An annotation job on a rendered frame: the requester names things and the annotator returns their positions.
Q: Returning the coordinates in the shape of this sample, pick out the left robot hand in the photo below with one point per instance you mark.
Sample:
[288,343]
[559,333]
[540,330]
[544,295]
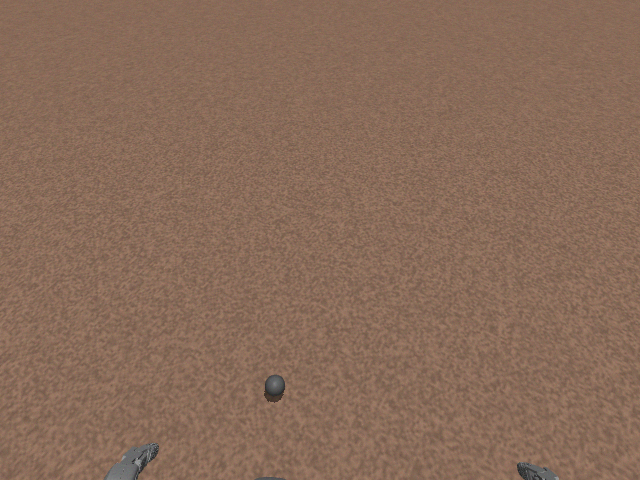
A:
[133,462]

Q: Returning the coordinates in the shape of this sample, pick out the ball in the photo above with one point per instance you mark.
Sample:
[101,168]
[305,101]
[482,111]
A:
[274,385]

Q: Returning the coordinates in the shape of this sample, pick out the right robot hand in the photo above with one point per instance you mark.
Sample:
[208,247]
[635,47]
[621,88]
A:
[532,472]

